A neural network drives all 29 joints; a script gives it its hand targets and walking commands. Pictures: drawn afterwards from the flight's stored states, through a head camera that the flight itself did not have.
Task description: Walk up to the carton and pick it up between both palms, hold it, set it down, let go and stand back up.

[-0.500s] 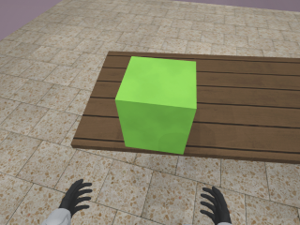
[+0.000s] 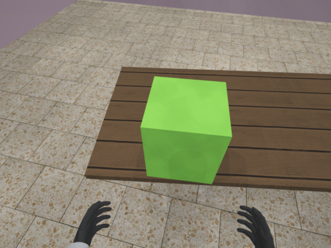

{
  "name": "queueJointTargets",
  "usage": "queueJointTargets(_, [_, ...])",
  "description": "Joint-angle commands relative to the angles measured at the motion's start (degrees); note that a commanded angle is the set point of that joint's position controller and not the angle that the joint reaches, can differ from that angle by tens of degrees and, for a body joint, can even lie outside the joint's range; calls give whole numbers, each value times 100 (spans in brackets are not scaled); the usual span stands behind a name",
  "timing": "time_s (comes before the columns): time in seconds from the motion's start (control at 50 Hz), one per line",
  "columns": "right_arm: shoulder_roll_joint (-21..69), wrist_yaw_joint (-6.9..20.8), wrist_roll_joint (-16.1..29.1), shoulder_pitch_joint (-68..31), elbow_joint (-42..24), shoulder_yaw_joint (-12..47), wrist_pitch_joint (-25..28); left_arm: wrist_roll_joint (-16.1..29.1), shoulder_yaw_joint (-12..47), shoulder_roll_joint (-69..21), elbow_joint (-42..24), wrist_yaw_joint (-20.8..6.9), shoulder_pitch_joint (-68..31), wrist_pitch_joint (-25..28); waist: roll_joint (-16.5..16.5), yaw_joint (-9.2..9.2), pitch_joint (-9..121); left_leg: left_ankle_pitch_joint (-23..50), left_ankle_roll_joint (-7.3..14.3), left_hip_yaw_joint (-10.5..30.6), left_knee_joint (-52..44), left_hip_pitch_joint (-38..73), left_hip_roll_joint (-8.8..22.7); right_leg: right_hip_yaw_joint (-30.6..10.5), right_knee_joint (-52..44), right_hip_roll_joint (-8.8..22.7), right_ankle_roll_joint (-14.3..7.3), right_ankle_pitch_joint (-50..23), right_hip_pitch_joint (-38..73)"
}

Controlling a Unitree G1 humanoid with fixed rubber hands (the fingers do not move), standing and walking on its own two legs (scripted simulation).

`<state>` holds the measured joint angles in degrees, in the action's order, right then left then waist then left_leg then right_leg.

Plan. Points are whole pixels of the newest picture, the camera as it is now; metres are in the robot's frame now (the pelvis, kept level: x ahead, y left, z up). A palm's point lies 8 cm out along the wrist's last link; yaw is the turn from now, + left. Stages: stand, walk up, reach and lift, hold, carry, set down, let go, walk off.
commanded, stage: reach and lift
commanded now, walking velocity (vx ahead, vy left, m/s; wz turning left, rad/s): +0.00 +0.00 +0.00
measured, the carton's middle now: (184, 131) +0.44 -0.02 -0.01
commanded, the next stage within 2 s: none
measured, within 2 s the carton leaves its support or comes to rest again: neither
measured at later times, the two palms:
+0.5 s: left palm (92, 217) +0.19 +0.21 -0.04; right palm (267, 225) +0.19 -0.21 -0.04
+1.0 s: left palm (98, 179) +0.27 +0.20 +0.01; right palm (271, 186) +0.26 -0.22 +0.01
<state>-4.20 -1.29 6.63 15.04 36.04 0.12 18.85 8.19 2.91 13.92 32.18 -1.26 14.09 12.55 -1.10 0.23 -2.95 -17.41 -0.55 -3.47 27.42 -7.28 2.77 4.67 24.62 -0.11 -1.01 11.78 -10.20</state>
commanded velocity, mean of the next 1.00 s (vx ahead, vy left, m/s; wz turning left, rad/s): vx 0.00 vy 0.00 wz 0.00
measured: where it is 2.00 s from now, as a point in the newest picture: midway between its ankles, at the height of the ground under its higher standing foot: outside the picture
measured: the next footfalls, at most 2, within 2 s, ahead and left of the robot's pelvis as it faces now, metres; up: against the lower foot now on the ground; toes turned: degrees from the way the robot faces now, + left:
none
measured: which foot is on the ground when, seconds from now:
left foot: down 0.00-1.00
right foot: down 0.00-1.00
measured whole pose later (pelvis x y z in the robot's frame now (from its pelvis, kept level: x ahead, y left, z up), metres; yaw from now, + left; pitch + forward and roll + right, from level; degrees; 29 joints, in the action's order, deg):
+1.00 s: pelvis +0.00 -0.01 +0.00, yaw +0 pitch -3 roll +0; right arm -9.7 -2.4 13.1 -4.1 35.3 -0.5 13.4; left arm 12.9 4.1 13.6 34.4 2.5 -4.8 11.7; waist -1.3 -0.8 -0.1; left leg -15.7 -0.7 -2.3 24.4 -6.0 1.5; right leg 2.5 24.5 -0.3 -1.2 11.7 -10.2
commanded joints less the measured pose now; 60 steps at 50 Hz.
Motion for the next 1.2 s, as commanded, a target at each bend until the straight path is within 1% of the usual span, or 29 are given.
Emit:
queueJointTargets(0.0, [-686, 141, 120, -288, -286, -300, 652, -55, -9, 426, -700, 160, -201, 544, 511, -1, 594, 2177, -347, 303, -329, -125, -188, -417, -294, -135, -255, -1013, 564])
queueJointTargets(0.06, [-807, 222, 149, -438, -191, -339, 818, -43, 100, 313, -645, 240, -223, 702, 413, -5, 440, 2050, -347, 324, -371, -301, -174, -434, -278, -172, -272, -889, 676])
queueJointTargets(0.14, [-925, 307, 151, -639, -75, -477, 1009, -41, 185, 241, -713, 389, -455, 936, 478, -6, 447, 1730, -387, 339, -415, -417, -149, -428, -215, -189, -305, -568, 650])
queueJointTargets(0.16, [-929, 326, 156, -713, -38, -503, 1024, -21, 259, 190, -610, 424, -494, 974, 462, -66, 398, 1605, -386, 351, -434, -487, -135, -433, -197, -185, -319, -512, 607])
queueJointTargets(0.2, [-956, 368, 206, -880, -33, -517, 1059, 28, 289, 175, -610, 488, -624, 1072, 486, -28, 403, 1445, -361, 364, -421, -596, -141, -449, -140, -187, -323, -412, 533])
queueJointTargets(0.24, [-954, 396, 252, -950, -9, -481, 1096, 48, 348, 161, -620, 533, -680, 1194, 443, -11, 430, 1584, -373, 364, -370, -630, -164, -467, -78, -173, -306, -586, 540])
queueJointTargets(0.3, [-1043, 407, 289, -1149, 69, -460, 1170, 53, 321, 189, -410, 561, -872, 1294, 431, -24, 392, 1398, -377, 365, -344, -747, -191, -509, -34, -158, -289, -532, 579])
queueJointTargets(0.34, [-1048, 403, 332, -1373, 45, -476, 1216, 131, 323, 177, -355, 570, -1058, 1386, 313, -22, 409, 1132, -327, 361, -346, -857, -198, -500, 52, -148, -264, -400, 550])
queueJointTargets(0.36, [-1032, 402, 332, -1371, 78, -466, 1215, 145, 339, 121, -264, 584, -1050, 1409, 274, -11, 484, 1087, -309, 364, -350, -882, -200, -524, 77, -144, -257, -387, 591])
queueJointTargets(0.38, [-1064, 405, 363, -1460, -9, -490, 1246, 170, 361, 155, -348, 595, -1149, 1468, 350, -38, 496, 1156, -327, 371, -335, -907, -208, -520, 103, -142, -275, -464, 586])
queueJointTargets(0.4, [-1097, 398, 368, -1518, -45, -455, 1279, 195, 325, 164, -336, 601, -1191, 1520, 237, -25, 615, 1184, -329, 350, -302, -853, -230, -532, 129, -135, -243, -522, 585])
queueJointTargets(0.48, [-1057, 357, 423, -1786, 44, -407, 1283, 251, 310, 197, -226, 604, -1546, 1640, 273, -33, 771, 987, -307, 335, -262, -990, -262, -575, 221, -109, -221, -495, 607])
queueJointTargets(0.52, [-1097, 315, 428, -1956, 178, -441, 1219, 249, 265, 248, -118, 615, -1733, 1604, 272, -91, 769, 926, -301, 323, -280, -1086, -259, -590, 235, -99, -203, -509, 675])
queueJointTargets(0.56, [-1049, 268, 505, -2089, 186, -347, 1119, 324, 276, 263, -27, 602, -1893, 1492, 157, -105, 790, 773, -236, 290, -303, -1175, -285, -631, 226, -88, -174, -466, 692])
queueJointTargets(0.58, [-1134, 244, 502, -2325, 60, -409, 1068, 357, 231, 349, -126, 600, -2105, 1439, 211, -94, 873, 742, -241, 277, -318, -1163, -305, -620, 228, -79, -156, -453, 694])
queueJointTargets(0.62, [-1100, 204, 571, -2440, -90, -315, 949, 471, 225, 444, -161, 585, -2236, 1343, 14, -101, 1008, 867, -190, 257, -303, -1080, -330, -649, 220, -70, -120, -670, 789])
queueJointTargets(0.68, [-1145, 139, 609, -2550, -389, -251, 767, 506, 153, 487, -326, 567, -2340, 1157, 10, -84, 1220, 1068, -190, 242, -322, -1011, -352, -682, 188, -72, -73, -990, 984])
queueJointTargets(0.7, [-1155, 107, 591, -2621, -467, -267, 706, 531, 140, 526, -301, 539, -2422, 1095, -75, -110, 1355, 1057, -166, 220, -343, -949, -364, -694, 151, -62, -55, -1084, 1075])
queueJointTargets(0.74, [-1158, 68, 571, -2660, -514, -272, 522, 526, 81, 536, -370, 484, -2564, 941, -56, -105, 1404, 1073, -153, 221, -430, -936, -376, -729, 88, -38, -45, -1139, 1129])
queueJointTargets(0.76, [-1155, 46, 614, -2777, -561, -288, 444, 502, 50, 585, -412, 478, -2682, 869, 71, -98, 1449, 1095, -161, 196, -478, -905, -385, -729, 69, -25, -40, -1159, 1152])
queueJointTargets(0.8, [-1098, 20, 664, -2763, -651, -173, 242, 468, 26, 532, -491, 452, -2684, 685, 68, -63, 1385, 1273, -149, 200, -560, -789, -380, -747, -32, -25, -41, -1290, 1235])
queueJointTargets(0.84, [-1074, -34, 673, -2877, -776, -163, 45, 492, -16, 597, -557, 416, -2848, 512, 68, -111, 1387, 1233, -121, 202, -642, -717, -399, -774, -133, 1, -16, -1312, 1296])
queueJointTargets(0.9, [-1061, -101, 652, -3053, -922, -169, -263, 471, -121, 549, -572, 371, -3080, 217, 62, -108, 1213, 1122, -84, 193, -788, -630, -394, -816, -300, 27, -5, -1166, 1208])
queueJointTargets(0.92, [-1095, -123, 638, -3106, -972, -230, -367, 468, -117, 530, -679, 357, -3176, 109, 111, -153, 1239, 1093, -83, 199, -847, -561, -392, -806, -358, 28, -18, -1077, 1174])
queueJointTargets(1.0, [-1149, -180, 621, -3441, -1368, -324, -708, 399, -238, 552, -1041, 387, -3503, -311, 170, -91, 1355, 1278, -85, 163, -913, -464, -381, -766, -415, -6, -6, -1182, 1287])
queueJointTargets(1.06, [-1208, -212, 646, -3661, -1595, -337, -964, 352, -293, 492, -1198, 386, -3696, -697, 84, -95, 1444, 1416, -87, 161, -963, -364, -357, -738, -460, -41, -9, -1336, 1357])
queueJointTargets(1.12, [-1329, -270, 671, -3802, -1864, -414, -1167, 255, -466, 530, -1609, 377, -3859, -1063, 88, -54, 1664, 1776, -112, 142, -952, -170, -355, -718, -482, -93, 21, -1721, 1528])
queueJointTargets(1.14, [-1368, -280, 668, -3860, -1894, -435, -1239, 214, -494, 539, -1665, 379, -3948, -1204, 83, -87, 1640, 1767, -125, 133, -957, -139, -350, -708, -510, -104, 23, -1694, 1516])
queueJointTargets(1.18, [-1451, -294, 695, -4060, -2087, -464, -1397, 241, -512, 481, -1893, 376, -4092, -1471, 32, -59, 1712, 1832, -113, 117, -1000, -92, -339, -675, -546, -136, 30, -1729, 1447])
